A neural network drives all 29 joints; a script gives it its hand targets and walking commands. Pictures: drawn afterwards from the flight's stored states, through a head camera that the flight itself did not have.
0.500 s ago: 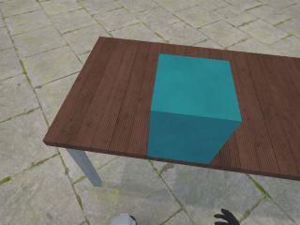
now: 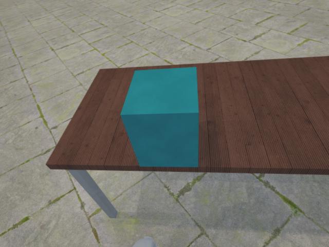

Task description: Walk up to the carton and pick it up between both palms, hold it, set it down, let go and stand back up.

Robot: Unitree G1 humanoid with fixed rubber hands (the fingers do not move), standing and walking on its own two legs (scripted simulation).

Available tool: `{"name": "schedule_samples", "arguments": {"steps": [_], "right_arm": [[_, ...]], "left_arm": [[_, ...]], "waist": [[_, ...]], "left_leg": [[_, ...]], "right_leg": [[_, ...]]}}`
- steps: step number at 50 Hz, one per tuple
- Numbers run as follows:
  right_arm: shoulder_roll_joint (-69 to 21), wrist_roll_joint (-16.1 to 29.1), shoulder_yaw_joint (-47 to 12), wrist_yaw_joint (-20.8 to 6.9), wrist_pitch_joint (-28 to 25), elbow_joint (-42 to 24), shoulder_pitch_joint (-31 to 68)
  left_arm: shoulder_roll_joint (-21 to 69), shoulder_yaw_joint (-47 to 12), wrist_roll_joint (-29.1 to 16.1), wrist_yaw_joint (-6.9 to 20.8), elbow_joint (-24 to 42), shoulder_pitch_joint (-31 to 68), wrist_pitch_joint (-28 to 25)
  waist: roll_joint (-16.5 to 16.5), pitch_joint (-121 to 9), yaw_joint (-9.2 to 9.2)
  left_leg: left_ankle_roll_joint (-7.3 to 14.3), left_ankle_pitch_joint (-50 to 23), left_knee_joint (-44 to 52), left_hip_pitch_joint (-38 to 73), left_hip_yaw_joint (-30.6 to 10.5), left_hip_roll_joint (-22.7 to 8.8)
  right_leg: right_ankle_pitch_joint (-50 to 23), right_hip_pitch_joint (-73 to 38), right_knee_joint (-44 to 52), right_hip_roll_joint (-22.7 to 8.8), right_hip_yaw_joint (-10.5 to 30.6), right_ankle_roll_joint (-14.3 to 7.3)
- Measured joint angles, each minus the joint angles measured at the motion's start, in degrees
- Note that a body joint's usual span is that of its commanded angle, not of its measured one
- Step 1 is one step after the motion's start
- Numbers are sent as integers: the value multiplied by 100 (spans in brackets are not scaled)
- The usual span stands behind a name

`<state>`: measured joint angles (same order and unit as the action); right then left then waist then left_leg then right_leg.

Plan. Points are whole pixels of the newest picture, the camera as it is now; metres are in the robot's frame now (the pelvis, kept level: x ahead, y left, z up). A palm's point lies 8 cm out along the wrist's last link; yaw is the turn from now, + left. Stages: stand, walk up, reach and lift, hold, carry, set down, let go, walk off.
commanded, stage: walk up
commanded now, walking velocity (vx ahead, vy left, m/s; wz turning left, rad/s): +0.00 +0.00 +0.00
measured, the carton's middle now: (166, 119) +0.51 +0.05 +0.01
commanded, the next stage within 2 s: none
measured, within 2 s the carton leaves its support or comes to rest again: neither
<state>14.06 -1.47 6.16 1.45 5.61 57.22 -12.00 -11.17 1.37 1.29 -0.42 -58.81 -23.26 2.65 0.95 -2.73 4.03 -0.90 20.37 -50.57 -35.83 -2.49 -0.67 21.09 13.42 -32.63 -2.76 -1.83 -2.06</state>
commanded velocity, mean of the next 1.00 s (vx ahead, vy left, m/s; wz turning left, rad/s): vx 0.14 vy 0.00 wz -0.02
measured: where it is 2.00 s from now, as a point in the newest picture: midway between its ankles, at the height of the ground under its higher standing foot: outside the picture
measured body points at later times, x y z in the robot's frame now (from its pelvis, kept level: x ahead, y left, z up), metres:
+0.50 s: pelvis +0.06 +0.00 +0.01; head +0.09 -0.04 +0.46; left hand -0.08 +0.18 -0.12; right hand +0.17 -0.22 -0.16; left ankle +0.08 +0.16 -0.69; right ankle -0.03 -0.09 -0.74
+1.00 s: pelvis +0.14 +0.08 +0.00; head +0.18 +0.10 +0.45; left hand +0.17 +0.32 -0.17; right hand +0.18 -0.17 -0.14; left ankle +0.19 +0.16 -0.74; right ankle +0.11 -0.07 -0.67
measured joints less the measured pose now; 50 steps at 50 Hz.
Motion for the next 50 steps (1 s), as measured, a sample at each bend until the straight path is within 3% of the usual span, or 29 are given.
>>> {"name": "schedule_samples", "arguments": {"steps": [3, 6, 14, 20, 28, 33, 36, 38, 39, 46, 50], "right_arm": [[-46, 0, -20, -147, -172, -73, 122], [-69, -19, -73, -243, -226, 55, -80], [-15, -4, -103, -267, -270, 634, -533], [-106, 22, -140, -228, -369, 563, -78], [-313, 58, -255, -214, -463, 181, 857], [-489, 75, -374, -204, -640, -106, 1179], [-708, 12, -427, -160, -863, -148, 1264], [-702, 50, -453, -114, -906, -103, 1129], [-694, 60, -464, -85, -883, -45, 1012], [-613, 89, -523, 87, -750, 305, 250], [-478, 48, -436, 168, -654, 278, 30]], "left_arm": [[243, -164, -27, -2, -322, -300, -53], [375, -209, -23, 11, -405, -359, -262], [626, -162, -48, -138, -312, -242, -709], [790, -187, 3, -193, -476, -422, -845], [721, -123, 76, -146, -753, -830, -804], [635, -117, 63, -140, -885, -898, -732], [521, -69, -22, -133, -948, -556, -613], [493, -16, -97, -134, -847, -239, -497], [456, 14, -98, -129, -783, -92, -445], [131, 206, 45, -142, -393, 831, -105], [-102, 328, 92, -99, -213, 1199, 111]], "waist": [[111, 35, -201], [232, -74, -260], [404, -223, -48], [301, 18, 72], [161, 309, 207], [93, 508, 160], [-335, 821, 10], [-246, 910, -108], [-184, 909, -148], [-342, 820, -359], [-308, 868, -543]], "left_leg": [[83, -700, -577, 74, -140, 212], [-20, -980, -825, 406, 55, 194], [-309, -1048, -345, 1181, 386, -132], [-299, -484, 119, 1113, 461, -261], [-275, -741, 887, 728, 815, -367], [-140, -1255, 1775, 1093, 1018, -365], [325, -942, 1577, 1231, 1224, -96], [451, -759, 1550, 1319, 1175, -128], [517, -1126, 1687, 1421, 1154, -172], [502, -943, 2340, 1967, 1299, -37], [445, -894, 2188, 1909, 1275, -238]], "right_leg": [[-504, -283, 756, 19, -68, -56], [-714, -401, 1161, 73, -135, -87], [-827, -602, 1688, 191, -251, -193], [-655, -794, 1672, 193, -257, -146], [-202, -1201, 1458, 127, -263, 91], [424, -1433, 912, 121, -327, 332], [793, -1009, -422, -195, -164, 342], [1089, -567, -1371, -51, -100, 293], [1207, -366, -1734, 26, -91, 276], [802, 513, -1969, 20, 159, 351], [751, 1066, -2746, 171, 221, 545]]}}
